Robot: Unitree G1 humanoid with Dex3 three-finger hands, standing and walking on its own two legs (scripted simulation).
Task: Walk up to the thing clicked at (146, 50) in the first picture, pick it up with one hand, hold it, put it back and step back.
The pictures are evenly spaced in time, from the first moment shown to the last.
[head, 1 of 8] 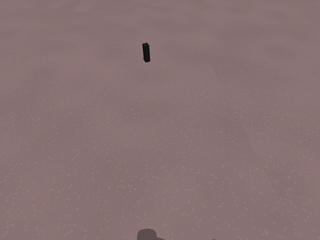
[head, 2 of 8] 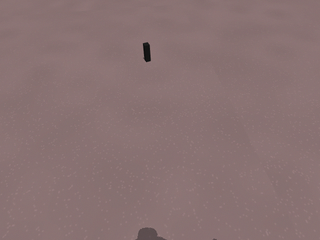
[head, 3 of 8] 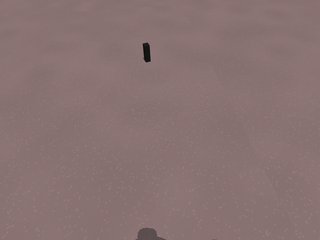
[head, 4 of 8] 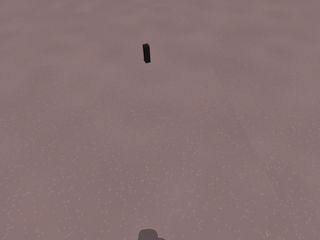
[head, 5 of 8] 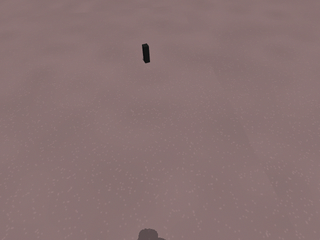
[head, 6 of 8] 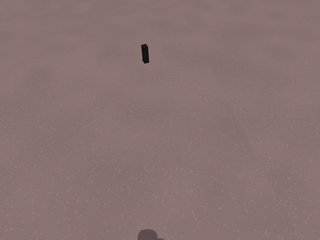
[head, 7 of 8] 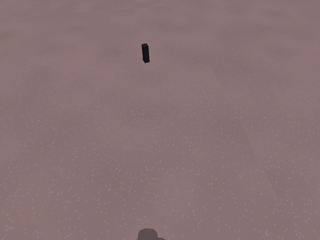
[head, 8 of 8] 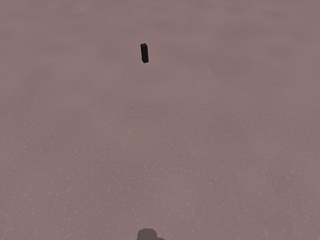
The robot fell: no
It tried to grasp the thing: no
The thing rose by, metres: 0.00
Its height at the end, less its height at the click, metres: +0.00
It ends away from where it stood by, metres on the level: 0.00
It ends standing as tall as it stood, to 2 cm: yes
